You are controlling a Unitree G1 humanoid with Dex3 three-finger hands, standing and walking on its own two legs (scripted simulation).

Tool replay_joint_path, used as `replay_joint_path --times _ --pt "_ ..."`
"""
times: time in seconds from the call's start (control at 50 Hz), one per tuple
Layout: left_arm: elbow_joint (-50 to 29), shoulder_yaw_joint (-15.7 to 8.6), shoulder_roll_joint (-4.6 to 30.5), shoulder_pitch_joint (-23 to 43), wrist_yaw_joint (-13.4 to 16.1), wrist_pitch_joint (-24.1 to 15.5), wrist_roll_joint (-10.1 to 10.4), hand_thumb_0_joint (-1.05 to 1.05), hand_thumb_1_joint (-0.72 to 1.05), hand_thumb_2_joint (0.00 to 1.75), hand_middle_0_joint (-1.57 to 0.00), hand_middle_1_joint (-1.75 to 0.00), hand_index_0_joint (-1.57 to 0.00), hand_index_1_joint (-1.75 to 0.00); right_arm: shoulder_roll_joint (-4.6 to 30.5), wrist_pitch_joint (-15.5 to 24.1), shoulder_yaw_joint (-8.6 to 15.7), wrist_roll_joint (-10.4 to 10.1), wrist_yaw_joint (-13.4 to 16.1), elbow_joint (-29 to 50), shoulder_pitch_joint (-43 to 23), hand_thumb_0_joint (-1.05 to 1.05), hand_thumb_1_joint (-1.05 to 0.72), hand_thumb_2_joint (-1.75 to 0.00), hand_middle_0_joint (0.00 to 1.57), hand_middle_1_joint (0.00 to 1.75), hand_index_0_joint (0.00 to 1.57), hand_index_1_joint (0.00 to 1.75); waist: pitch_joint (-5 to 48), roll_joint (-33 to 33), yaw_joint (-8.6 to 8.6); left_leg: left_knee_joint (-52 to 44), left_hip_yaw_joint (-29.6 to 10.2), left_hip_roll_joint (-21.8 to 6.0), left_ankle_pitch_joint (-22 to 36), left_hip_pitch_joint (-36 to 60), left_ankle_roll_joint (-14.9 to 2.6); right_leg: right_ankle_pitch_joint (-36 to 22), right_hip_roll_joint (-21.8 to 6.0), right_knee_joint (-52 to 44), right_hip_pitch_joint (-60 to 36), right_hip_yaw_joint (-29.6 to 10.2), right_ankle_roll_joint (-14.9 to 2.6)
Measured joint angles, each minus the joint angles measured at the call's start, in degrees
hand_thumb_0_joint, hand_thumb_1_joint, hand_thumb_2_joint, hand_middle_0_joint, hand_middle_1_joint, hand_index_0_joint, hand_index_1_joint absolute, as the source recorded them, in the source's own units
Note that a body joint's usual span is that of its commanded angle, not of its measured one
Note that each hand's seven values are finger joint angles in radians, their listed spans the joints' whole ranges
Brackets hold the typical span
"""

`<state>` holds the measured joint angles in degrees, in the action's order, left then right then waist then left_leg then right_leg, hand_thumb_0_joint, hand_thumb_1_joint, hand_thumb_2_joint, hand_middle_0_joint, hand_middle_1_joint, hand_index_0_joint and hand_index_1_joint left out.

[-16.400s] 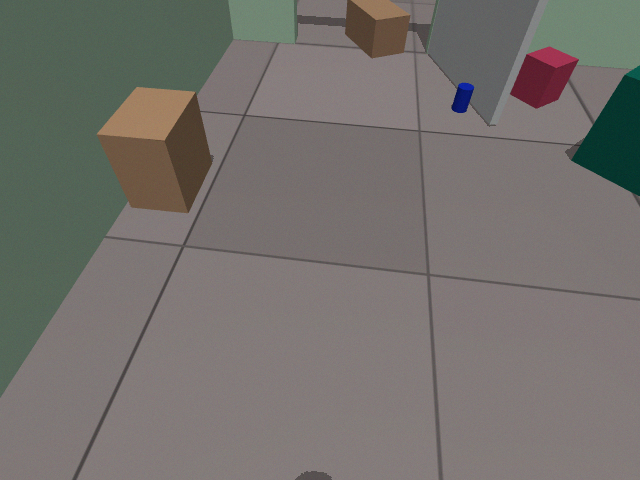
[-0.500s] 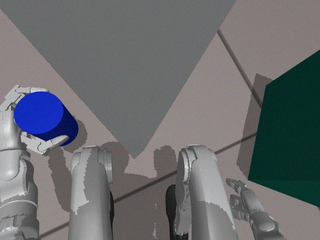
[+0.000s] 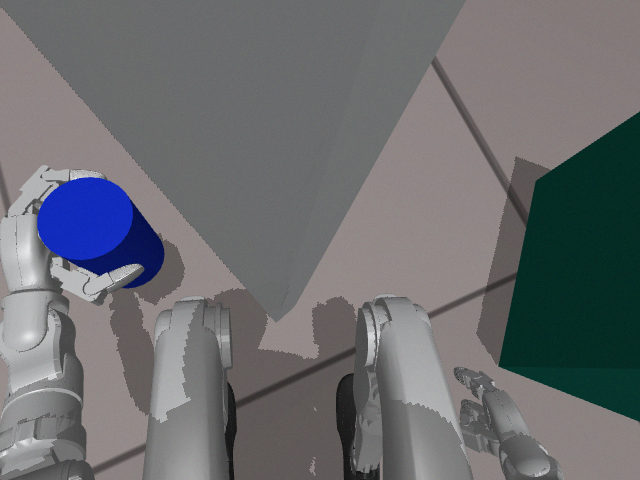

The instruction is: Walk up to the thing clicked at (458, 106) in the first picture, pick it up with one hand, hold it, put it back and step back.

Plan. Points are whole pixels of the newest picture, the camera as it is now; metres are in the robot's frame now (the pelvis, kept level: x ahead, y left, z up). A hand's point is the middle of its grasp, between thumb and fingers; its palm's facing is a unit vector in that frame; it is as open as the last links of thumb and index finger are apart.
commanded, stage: settle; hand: left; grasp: from the side
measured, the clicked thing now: (111, 239) +0.39 +0.24 -0.06
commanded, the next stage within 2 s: lift in 0.02 s
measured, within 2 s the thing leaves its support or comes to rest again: neither
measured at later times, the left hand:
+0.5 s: hand (81, 228) +0.38 +0.24 +0.01, palm faces +0.14 -0.99 -0.05, open 11.8 cm
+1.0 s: hand out of the picture +0.37 +0.23 +0.18, palm faces +0.18 -0.98 -0.06, open 11.8 cm
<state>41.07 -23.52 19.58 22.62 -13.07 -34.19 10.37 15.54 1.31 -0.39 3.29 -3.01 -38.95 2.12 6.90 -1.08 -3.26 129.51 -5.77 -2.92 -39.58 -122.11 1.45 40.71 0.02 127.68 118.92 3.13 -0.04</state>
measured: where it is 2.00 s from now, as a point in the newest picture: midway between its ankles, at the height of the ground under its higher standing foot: (289, 459)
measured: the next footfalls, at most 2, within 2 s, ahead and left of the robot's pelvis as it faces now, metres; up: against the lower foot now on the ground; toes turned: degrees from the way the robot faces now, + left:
none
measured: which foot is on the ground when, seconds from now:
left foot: down 0.00-1.00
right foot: down 0.00-1.00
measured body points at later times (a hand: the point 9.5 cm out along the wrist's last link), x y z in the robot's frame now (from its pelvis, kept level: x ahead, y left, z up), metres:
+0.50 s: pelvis +0.00 +0.00 +0.03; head +0.20 +0.03 +0.44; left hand +0.37 +0.30 +0.01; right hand +0.17 -0.26 -0.10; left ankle +0.09 +0.13 -0.34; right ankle +0.09 -0.12 -0.34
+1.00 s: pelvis +0.02 +0.00 +0.16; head +0.18 +0.03 +0.58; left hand +0.35 +0.28 +0.18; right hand +0.22 -0.23 +0.04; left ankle +0.08 +0.13 -0.34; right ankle +0.09 -0.12 -0.34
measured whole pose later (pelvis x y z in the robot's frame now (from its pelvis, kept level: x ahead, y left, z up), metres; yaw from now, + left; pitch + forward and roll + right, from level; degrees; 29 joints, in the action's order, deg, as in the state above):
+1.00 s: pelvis +0.02 +0.00 +0.16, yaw +2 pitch +29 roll -4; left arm 11.0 -14.0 15.3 5.6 -4.8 -16.6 12.2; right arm 13.5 2.4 0.8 -2.4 1.6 -33.9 5.7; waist 9.8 1.5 -1.3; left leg 100.5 -3.6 -3.2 -37.2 -92.5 0.9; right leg 38.1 -0.3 98.4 89.3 2.9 0.3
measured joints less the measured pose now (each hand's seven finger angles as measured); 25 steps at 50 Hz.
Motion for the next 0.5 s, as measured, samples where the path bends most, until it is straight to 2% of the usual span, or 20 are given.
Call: replay_joint_path --times 0.28,0.5 --pt "-0.14 -0.10 -0.21 0.11 -0.50 0.59 -0.41 -0.04 -0.61 1.05 -0.60 -0.97 -0.63 -1.01 -0.01 0.06 0.42 -0.20 0.36 -0.14 1.04 0.00 -0.93 -0.91 0.20 0.30 0.20 0.30 0.55 0.23 -0.30 -1.68 0.40 0.03 0.16 1.36 -0.13 -0.08 -0.08 -1.53 -1.28 -0.26 0.09" --pt "-7.28 1.68 -0.97 -3.87 -1.23 4.00 1.56 -0.04 -0.61 1.05 -0.60 -0.97 -0.63 -1.00 -0.23 0.47 0.74 -2.01 1.42 1.21 1.72 0.00 -0.93 -0.91 0.20 0.30 0.20 0.30 1.56 0.98 0.35 -6.02 0.87 0.01 0.53 4.76 -0.20 -0.38 -0.21 -5.74 -4.60 -0.39 0.07"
